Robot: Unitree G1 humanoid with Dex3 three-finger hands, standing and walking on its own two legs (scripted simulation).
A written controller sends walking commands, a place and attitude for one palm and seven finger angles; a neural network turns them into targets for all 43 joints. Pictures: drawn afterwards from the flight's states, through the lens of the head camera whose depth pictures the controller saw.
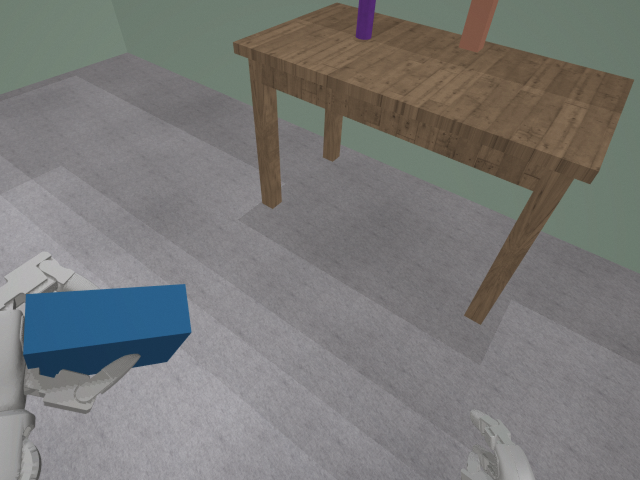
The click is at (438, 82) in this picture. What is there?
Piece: table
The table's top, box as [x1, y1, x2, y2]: [233, 3, 633, 183]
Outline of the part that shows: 233,42 234,52 240,55 588,183 591,182 600,167 633,79 486,41 484,46 478,52 469,51 458,47 461,35 375,12 371,38 367,40 361,40 355,37 357,8 340,3 334,3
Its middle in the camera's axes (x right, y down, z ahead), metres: +0.35 -0.58 +1.30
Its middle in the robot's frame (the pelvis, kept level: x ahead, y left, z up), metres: +1.38 -0.27 -0.05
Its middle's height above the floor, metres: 0.72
